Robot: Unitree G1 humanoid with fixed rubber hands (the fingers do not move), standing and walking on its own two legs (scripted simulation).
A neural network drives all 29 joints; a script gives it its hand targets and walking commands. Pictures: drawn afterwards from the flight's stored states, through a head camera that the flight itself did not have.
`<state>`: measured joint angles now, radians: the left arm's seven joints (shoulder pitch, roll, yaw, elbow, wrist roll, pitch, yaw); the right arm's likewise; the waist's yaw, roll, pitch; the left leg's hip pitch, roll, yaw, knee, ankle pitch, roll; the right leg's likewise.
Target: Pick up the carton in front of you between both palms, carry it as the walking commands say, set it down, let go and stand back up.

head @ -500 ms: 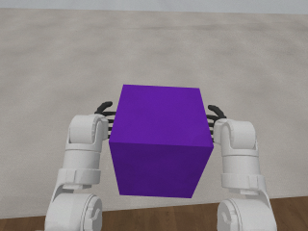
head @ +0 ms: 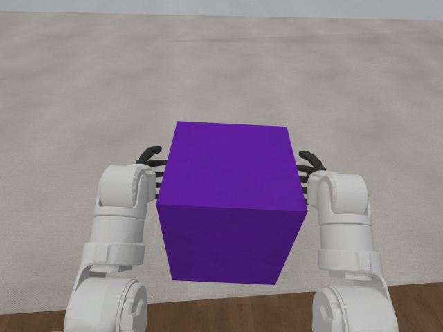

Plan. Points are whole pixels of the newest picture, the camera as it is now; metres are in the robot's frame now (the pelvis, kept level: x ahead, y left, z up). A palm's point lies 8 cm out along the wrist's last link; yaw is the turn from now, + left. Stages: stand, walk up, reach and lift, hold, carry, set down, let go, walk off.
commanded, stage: carry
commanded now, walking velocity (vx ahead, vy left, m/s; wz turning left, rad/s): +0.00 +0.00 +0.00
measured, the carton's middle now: (227, 205) +0.35 +0.00 +0.05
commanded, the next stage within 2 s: none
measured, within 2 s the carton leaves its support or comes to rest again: neither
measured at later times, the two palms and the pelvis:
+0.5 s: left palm (143, 180) +0.34 +0.15 +0.13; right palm (315, 186) +0.35 -0.15 +0.13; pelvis +0.00 +0.00 +0.00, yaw +0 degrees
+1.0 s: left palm (173, 158) +0.41 +0.11 +0.12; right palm (329, 167) +0.40 -0.19 +0.12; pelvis +0.06 -0.03 +0.00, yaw -1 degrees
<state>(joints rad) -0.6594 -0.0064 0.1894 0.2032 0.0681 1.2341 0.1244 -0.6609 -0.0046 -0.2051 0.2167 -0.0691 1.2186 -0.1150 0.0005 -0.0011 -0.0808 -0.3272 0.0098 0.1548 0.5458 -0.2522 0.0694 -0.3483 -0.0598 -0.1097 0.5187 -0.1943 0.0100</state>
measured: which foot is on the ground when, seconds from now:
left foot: down 0.00-0.92, up 0.94-1.00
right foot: down 0.00-1.00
